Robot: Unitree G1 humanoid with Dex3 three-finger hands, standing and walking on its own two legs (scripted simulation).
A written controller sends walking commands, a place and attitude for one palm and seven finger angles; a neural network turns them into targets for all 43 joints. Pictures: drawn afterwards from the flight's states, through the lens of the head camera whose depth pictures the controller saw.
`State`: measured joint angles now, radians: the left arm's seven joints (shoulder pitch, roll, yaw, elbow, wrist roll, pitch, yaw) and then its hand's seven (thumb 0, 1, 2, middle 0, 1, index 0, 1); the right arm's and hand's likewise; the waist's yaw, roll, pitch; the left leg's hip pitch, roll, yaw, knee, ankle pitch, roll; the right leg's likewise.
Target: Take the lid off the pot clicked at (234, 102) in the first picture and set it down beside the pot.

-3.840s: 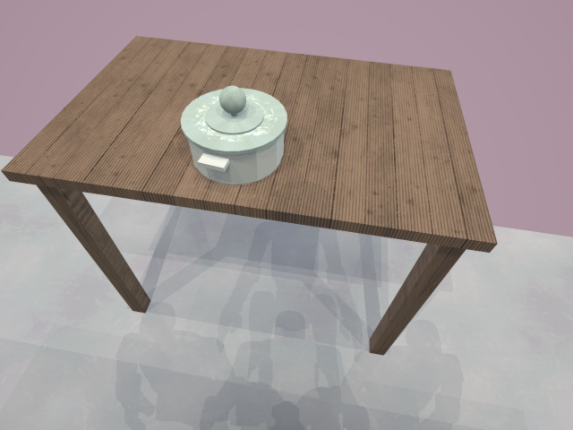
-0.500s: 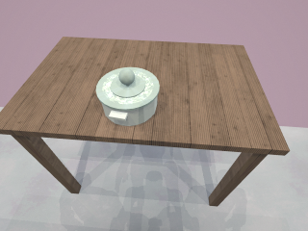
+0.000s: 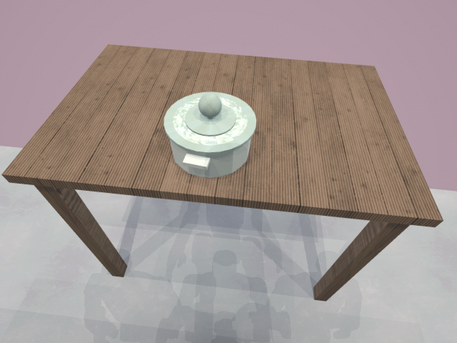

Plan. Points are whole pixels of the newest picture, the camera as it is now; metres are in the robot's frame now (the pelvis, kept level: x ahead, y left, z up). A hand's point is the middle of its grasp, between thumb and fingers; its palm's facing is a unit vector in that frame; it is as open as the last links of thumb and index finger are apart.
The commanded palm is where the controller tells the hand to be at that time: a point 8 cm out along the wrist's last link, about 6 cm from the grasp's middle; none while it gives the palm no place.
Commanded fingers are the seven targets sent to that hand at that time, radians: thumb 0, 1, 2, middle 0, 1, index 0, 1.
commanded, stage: look again from close up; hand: left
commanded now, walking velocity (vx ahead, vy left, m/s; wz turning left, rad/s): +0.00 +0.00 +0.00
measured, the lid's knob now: (210, 105) +0.55 +0.09 +0.10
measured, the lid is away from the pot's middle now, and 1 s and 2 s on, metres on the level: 0.00 0.00 0.00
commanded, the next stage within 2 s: shuffle to correct the standing spot in 0.44 s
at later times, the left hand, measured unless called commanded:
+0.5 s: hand out of the picture -0.03 +0.17 -0.17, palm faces +0.01 -0.98 -0.20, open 7.4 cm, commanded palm none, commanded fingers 0.00 0.90 0.90 -0.20 -0.30 -0.20 -0.30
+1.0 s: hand out of the picture +0.03 +0.15 -0.17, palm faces +0.00 -0.98 -0.20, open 7.4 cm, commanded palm none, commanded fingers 0.00 0.90 0.90 -0.20 -0.30 -0.20 -0.30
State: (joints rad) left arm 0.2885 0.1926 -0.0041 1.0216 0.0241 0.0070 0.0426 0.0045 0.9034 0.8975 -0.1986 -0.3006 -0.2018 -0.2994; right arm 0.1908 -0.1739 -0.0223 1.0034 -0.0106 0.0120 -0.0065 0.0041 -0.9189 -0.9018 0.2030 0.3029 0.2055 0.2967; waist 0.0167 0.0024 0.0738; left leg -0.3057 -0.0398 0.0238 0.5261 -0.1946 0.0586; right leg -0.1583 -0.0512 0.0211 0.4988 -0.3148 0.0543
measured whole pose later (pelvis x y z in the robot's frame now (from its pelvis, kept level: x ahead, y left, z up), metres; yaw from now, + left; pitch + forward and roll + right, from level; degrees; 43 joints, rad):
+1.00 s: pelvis +0.04 -0.03 +0.00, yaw -1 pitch +0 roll +0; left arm 0.34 0.15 0.01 1.07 0.03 -0.03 0.02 0.01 0.90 0.90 -0.20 -0.30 -0.20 -0.30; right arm 0.35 -0.11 -0.03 1.07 -0.01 -0.02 -0.01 0.01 -0.91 -0.90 0.20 0.30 0.20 0.30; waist 0.01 0.00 0.04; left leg -0.30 -0.01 0.03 0.57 -0.29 0.03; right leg -0.18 -0.03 -0.01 0.56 -0.39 -0.01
